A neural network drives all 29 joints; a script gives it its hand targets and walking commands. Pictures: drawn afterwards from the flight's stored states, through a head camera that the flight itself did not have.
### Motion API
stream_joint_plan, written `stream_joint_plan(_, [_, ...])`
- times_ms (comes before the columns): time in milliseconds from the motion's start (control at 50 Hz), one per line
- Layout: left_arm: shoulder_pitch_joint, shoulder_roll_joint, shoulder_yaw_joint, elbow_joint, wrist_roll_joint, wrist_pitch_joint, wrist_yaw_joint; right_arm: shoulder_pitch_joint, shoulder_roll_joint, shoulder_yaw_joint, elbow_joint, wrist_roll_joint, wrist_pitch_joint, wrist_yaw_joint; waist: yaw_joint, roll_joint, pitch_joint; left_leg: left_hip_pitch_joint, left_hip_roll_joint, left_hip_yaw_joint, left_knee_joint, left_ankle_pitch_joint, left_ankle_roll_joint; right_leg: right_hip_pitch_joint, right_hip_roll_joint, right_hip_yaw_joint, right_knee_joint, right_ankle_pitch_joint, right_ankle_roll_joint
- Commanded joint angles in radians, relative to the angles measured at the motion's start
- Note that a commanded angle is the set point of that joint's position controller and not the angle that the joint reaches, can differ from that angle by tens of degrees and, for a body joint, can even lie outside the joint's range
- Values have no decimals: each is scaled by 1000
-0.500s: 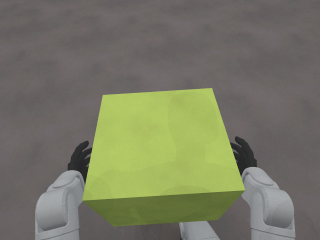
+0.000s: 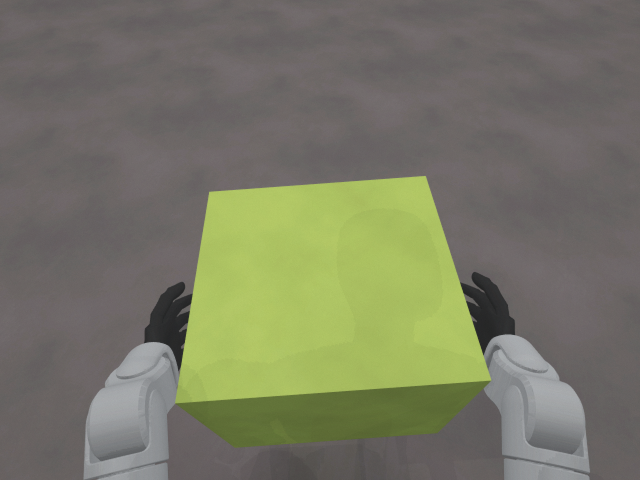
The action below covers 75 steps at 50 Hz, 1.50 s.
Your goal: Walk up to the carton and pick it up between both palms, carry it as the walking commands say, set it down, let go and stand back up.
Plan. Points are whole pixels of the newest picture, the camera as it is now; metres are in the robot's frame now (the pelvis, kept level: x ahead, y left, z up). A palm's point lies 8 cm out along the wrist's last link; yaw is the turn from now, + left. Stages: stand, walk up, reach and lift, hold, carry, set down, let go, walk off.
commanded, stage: carry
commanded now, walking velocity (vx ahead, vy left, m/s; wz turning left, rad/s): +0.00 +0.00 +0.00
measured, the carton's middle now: (327, 316) +0.34 +0.00 -0.01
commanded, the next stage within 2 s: none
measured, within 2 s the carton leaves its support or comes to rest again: neither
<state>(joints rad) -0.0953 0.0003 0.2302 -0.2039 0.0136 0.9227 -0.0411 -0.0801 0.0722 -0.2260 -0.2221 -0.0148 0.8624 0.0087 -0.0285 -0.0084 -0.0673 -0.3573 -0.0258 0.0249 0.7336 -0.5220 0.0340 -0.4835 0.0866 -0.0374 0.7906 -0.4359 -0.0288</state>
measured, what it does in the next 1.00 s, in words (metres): walks ahead: left foot, then right foot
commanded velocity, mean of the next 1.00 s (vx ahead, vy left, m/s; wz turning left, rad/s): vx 0.00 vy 0.00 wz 0.00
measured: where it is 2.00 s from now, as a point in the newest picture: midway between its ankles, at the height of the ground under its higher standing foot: (334, 261)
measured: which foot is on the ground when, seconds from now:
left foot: down 0.00-0.04, up 0.06-0.22, down 0.24-0.50, up 0.52-0.70, down 0.72-0.96, up 0.98-1.00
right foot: down 0.00-0.30, up 0.32-0.46, down 0.48-0.76, up 0.78-0.92, down 0.94-1.00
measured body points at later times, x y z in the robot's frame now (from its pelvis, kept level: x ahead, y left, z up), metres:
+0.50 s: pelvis +0.17 -0.01 -0.03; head +0.20 -0.03 +0.42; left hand +0.46 +0.18 +0.01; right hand +0.44 -0.21 +0.00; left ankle +0.00 +0.10 -0.70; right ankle +0.19 -0.10 -0.71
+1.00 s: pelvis +0.40 -0.03 -0.02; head +0.44 -0.05 +0.43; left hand +0.68 +0.16 -0.01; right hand +0.67 -0.22 -0.02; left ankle +0.21 +0.08 -0.67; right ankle +0.33 -0.10 -0.71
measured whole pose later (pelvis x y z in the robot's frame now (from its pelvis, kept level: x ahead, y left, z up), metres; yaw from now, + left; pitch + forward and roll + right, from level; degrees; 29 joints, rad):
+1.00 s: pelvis +0.40 -0.03 -0.02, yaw -1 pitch +8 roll -1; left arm -0.07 0.03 0.18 -0.05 0.02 0.83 -0.03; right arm -0.05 0.04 -0.20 -0.10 -0.01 0.80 -0.01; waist -0.01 0.06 -0.06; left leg -0.31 0.02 0.04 1.02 -0.61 0.01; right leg -0.47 0.07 -0.06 0.89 -0.54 -0.09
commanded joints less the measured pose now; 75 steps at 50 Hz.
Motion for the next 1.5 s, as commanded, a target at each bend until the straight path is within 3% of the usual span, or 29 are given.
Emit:
stream_joint_plan(0, [-459, -615, -634, -103, -176, -74, -131, -407, 648, 765, -74, 160, -11, 112, 50, -354, -474, -211, -22, 71, 357, 54, -34, 717, -273, 291, -97, 1911, -88])
stream_joint_plan(200, [-648, -594, -726, -127, -193, -109, -126, -467, 592, 671, 35, 110, -48, 106, 24, -13, -312, 153, 31, 21, -94, 419, 12, 343, -255, 164, -65, 1525, -5])
stream_joint_plan(240, [-593, -585, -730, -157, -214, -94, -128, -389, 613, 706, -14, 128, -39, 109, -39, 219, -433, 580, 276, -224, -21, 1422, 216, -27, -115, 52, 391, 821, 119])
stream_joint_plan(260, [-549, -603, -716, -110, -204, -89, -131, -365, 610, 696, 13, 123, -46, 108, -33, 431, -416, 817, 373, -350, -6, 1835, 295, -323, -11, 34, 581, -81, 105])
stream_joint_plan(300, [-581, -587, -748, -147, -233, -99, -131, -386, 582, 722, -49, 144, -59, 99, -45, 288, -262, 849, 377, -417, -20, 1814, 250, -633, -27, 69, 608, -485, 1])
stream_joint_plan(380, [-474, -635, -680, -81, -207, -105, -123, -496, 601, 764, -150, 176, -51, 91, 2, 57, -324, 638, 212, -142, 40, 1604, 72, -289, -10, -74, -22, -112, -26])
stream_joint_plan(420, [-408, -679, -808, -349, -311, -51, -118, -483, 635, 945, -446, 318, 11, 88, 82, 78, -534, 335, 150, 11, 395, 1410, -15, 316, -33, 0, -284, 565, -49])
stream_joint_plan(460, [-393, -615, -649, -136, -205, -56, -125, -410, 618, 822, -176, 216, 18, 96, 38, -411, -508, -258, -96, 4, 727, -112, -69, 805, -329, 468, -128, 2053, -205])
stream_joint_plan(480, [-434, -597, -664, -151, -198, -79, -123, -416, 588, 790, -142, 197, 3, 110, 41, -307, -501, -218, -87, -62, 706, -112, -63, 722, -367, 496, -148, 2102, -264])
stream_joint_plan(560, [-764, -653, -704, -113, -215, -145, -147, -530, 627, 682, 29, 144, -81, 130, 33, -74, -150, -222, 22, -60, 293, -54, -30, 365, -259, 340, -220, 1263, -183])
stream_joint_plan(640, [-759, -611, -684, -12, -166, -200, -127, -543, 554, 615, 136, 102, -142, 124, 31, -53, -234, 9, -1, 39, -166, 113, -44, 404, -243, 196, -103, 1330, -151])
stream_joint_plan(680, [-612, -599, -681, -4, -155, -183, -124, -491, 587, 659, 93, 125, -134, 126, 7, 127, -397, 432, 158, -138, -134, 1037, 46, 162, -163, 74, 133, 847, -29])
stream_joint_plan(720, [-489, -652, -692, 3, -159, -158, -131, -392, 617, 676, 92, 135, -118, 126, 13, 348, -412, 672, 379, -301, -55, 1913, 212, -145, -52, 14, 337, -201, 11])
stream_joint_plan(860, [-507, -652, -713, -209, -225, -149, -117, -526, 614, 793, -222, 219, -91, 97, 4, 188, -451, 768, 207, -101, 157, 2035, 33, -242, 17, -111, -102, -37, -23])
stream_joint_plan(880, [-490, -665, -733, -254, -247, -139, -117, -516, 625, 827, -270, 242, -76, 91, 40, 112, -484, 552, 186, -34, 283, 1888, 11, 51, 18, -95, -235, 263, -18])
stream_joint_plan(900, [-442, -636, -706, -230, -227, -141, -120, -464, 610, 826, -224, 224, -66, 92, 90, -79, -551, 171, 123, 53, 509, 1314, -40, 484, -85, 56, -225, 1053, -76])
stream_joint_plan(920, [-448, -607, -651, -174, -209, -152, -121, -451, 611, 802, -179, 207, -74, 93, 70, -415, -550, -244, -51, 86, 670, 79, -65, 858, -298, 319, -92, 2087, -174])
stream_joint_plan(940, [-487, -570, -617, -132, -184, -167, -118, -465, 601, 754, -122, 183, -87, 96, 53, -429, -523, -319, -85, -3, 704, -129, -50, 887, -376, 439, -100, 2281, -257])
stream_joint_plan(1000, [-637, -669, -682, -159, -201, -197, -122, -603, 631, 750, -171, 184, -142, 109, 69, -190, -173, -547, -45, -32, 574, -227, -17, 695, -298, 433, -202, 1659, -231])
stream_joint_plan(1100, [-705, -616, -717, -167, -221, -238, -111, -408, 586, 644, 20, 126, -175, 107, 42, 20, -170, -320, -58, 96, 50, -47, -7, 613, -193, 235, -118, 1629, -141])
stream_joint_plan(1140, [-593, -610, -751, -217, -243, -231, -104, -334, 615, 676, -4, 149, -159, 103, 11, 50, -379, 209, -60, 123, -265, 510, -25, 430, -152, 83, 138, 1409, -55])
stream_joint_plan(1180, [-615, -614, -766, -220, -240, -207, -117, -325, 638, 679, 14, 135, -145, 101, -12, 409, -495, 784, 363, -435, -66, 2073, 310, -153, 67, -9, 675, -127, 83])
stream_joint_plan(1200, [-577, -631, -786, -198, -236, -199, -124, -279, 606, 672, 43, 114, -139, 97, -17, 409, -488, 910, 435, -479, -47, 2231, 370, -339, 40, 50, 813, -308, 25])
stream_joint_plan(1280, [-606, -639, -733, -211, -259, -211, -109, -450, 579, 725, -152, 182, -153, 85, -76, 194, -231, 1057, 321, -491, 31, 1765, 191, -1063, 35, 114, 987, -641, -51])
stream_joint_plan(1340, [-443, -613, -677, -252, -244, -212, -95, -483, 543, 802, -363, 220, -155, 73, -55, 33, -327, 957, 229, -319, 15, 1576, 102, -849, -31, -14, 374, -427, -54])
stream_joint_plan(1380, [-362, -602, -674, -287, -246, -208, -83, -444, 502, 813, -455, 253, -146, 75, 31, -57, -521, 414, 111, -16, 237, 1379, -4, 155, 68, -153, -251, 329, -15])
stream_joint_plan(1400, [-384, -624, -698, -312, -235, -208, -83, -491, 509, 814, -469, 258, -138, 79, 125, -4, -597, 138, 99, 0, 444, 1141, -36, 586, 25, -76, -289, 696, -49])
stream_joint_plan(1440, [-334, -560, -613, -139, -160, -214, -90, -440, 515, 797, -298, 212, -123, 97, 42, -402, -637, -136, -130, -24, 864, -131, -89, 862, -304, 500, -135, 2100, -220])
stream_joint_plan(1480, [-448, -555, -604, -134, -135, -239, -105, -445, 485, 736, -153, 147, -143, 116, 72, -260, -494, -195, -125, -91, 810, -78, -57, 633, -319, 523, -227, 1910, -228])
